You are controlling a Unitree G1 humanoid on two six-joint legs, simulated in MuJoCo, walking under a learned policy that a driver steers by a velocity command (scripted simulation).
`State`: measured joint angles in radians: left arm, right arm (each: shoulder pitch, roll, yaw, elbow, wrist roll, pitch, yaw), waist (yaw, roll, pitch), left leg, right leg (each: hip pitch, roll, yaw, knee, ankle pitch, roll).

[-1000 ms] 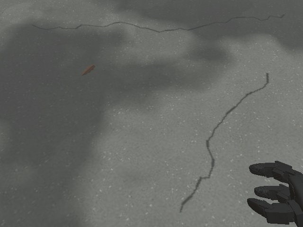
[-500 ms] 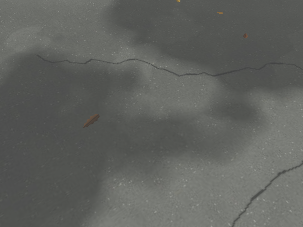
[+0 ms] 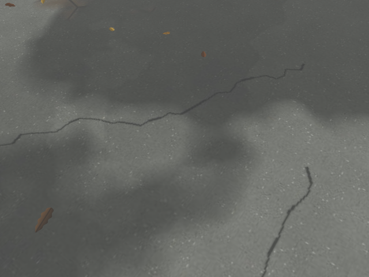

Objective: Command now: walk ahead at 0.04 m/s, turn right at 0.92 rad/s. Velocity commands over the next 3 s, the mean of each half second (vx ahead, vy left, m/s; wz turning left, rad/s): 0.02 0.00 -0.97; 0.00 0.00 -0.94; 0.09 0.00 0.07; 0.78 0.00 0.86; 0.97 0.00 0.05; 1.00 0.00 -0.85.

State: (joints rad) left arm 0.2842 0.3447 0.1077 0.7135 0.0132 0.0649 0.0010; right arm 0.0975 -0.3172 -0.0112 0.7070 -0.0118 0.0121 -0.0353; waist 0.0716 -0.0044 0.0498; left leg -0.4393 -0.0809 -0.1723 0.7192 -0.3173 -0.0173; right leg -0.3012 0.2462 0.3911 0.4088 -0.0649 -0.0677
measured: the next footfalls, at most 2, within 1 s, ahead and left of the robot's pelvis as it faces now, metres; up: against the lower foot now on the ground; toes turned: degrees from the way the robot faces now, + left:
left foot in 0.08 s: +0.10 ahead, +0.13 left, +0.00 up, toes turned -15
right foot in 0.62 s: -0.01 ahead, -0.06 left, +0.00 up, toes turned -39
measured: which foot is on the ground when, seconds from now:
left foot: up 0.00-0.06, down 0.08-0.62, up 0.64-1.00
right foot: down 0.00-0.08, up 0.10-0.60, down 0.62-1.00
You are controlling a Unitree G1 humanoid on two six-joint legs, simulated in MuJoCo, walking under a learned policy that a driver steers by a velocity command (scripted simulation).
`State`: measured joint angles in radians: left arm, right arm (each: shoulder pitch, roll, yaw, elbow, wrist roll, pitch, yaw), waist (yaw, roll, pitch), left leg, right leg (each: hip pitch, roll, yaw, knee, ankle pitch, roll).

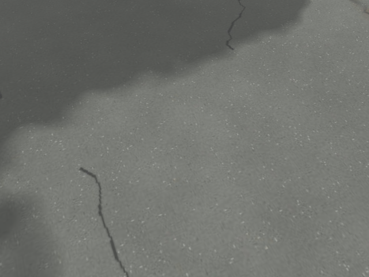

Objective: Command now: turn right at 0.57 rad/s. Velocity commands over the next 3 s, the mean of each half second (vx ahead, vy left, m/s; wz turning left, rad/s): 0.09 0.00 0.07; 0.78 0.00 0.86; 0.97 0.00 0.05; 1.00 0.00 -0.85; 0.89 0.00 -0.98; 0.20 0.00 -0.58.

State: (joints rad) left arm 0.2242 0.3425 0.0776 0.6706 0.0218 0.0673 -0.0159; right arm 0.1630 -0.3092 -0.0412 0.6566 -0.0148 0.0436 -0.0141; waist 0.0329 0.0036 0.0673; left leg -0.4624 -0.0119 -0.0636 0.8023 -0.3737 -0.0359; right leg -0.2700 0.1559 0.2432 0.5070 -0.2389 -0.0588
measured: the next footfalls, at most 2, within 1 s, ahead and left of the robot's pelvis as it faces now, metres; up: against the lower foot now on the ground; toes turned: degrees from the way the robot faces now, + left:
left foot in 0.08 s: +0.07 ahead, +0.11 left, +0.00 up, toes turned -6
right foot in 0.46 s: +0.03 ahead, -0.08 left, +0.00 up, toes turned +10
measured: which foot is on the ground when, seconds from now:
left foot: up 0.00-0.06, down 0.08-0.46, up 0.48-0.92, down 0.94-1.00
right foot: down 0.00-0.08, up 0.10-0.44, down 0.46-0.96, up 0.98-1.00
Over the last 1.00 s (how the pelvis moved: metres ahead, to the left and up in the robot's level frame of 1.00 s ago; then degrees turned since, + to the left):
0.03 0.02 0.00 -56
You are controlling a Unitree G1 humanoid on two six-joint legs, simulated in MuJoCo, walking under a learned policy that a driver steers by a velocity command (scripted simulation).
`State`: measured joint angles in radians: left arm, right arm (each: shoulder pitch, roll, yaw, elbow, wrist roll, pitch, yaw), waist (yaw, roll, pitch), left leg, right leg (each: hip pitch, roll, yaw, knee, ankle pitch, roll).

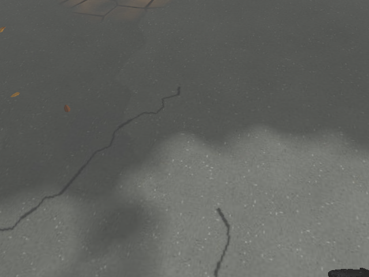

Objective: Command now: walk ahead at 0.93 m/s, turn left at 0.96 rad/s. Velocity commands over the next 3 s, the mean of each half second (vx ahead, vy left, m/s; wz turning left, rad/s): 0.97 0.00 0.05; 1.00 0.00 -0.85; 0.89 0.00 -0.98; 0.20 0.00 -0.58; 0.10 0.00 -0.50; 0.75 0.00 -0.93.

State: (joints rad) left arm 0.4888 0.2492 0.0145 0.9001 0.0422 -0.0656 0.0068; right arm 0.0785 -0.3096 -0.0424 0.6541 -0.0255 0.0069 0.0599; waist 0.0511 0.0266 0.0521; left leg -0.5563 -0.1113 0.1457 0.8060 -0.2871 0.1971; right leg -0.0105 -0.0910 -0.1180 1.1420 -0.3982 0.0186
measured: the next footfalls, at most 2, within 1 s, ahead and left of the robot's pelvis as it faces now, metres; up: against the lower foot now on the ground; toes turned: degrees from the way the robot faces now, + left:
right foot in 0.40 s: +0.60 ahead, -0.02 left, +0.00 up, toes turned +0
left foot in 0.82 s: +1.03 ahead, +0.12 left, +0.00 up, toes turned -21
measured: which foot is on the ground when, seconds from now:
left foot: down 0.00-0.38, up 0.40-0.80, down 0.82-1.00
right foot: up 0.00-0.38, down 0.40-0.80, up 0.82-1.00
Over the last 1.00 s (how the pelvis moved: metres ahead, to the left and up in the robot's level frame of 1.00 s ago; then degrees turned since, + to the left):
0.27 0.16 -0.05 33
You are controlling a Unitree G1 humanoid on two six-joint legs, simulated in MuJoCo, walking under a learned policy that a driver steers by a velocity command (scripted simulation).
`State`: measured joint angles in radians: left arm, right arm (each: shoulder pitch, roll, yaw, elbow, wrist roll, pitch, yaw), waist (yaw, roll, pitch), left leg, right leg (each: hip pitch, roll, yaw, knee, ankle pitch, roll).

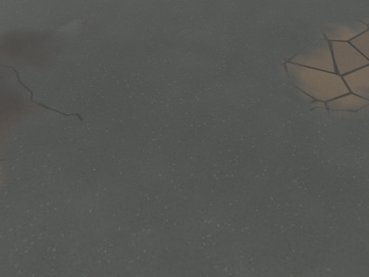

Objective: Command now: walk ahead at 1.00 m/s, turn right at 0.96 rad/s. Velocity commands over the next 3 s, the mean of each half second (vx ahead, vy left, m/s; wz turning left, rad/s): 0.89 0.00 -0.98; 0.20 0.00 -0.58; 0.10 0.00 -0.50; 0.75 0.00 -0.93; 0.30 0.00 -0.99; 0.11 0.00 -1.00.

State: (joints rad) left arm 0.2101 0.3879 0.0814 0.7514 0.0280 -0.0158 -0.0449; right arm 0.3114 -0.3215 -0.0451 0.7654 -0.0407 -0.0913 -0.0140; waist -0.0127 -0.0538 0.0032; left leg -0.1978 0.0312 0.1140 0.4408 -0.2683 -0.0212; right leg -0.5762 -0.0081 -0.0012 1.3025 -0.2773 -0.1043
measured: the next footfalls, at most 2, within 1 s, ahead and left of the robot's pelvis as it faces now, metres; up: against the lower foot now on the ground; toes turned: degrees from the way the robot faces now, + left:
right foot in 0.26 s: +0.41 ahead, -0.06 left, +0.00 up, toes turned -19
left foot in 0.62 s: +0.79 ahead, -0.08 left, +0.00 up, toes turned -41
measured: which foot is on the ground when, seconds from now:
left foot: down 0.00-0.26, up 0.28-0.60, down 0.62-1.00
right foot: up 0.00-0.24, down 0.26-0.62, up 0.64-0.98, down 1.00-1.00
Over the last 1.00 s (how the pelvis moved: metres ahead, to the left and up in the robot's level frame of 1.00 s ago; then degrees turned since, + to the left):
0.96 0.01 0.05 -28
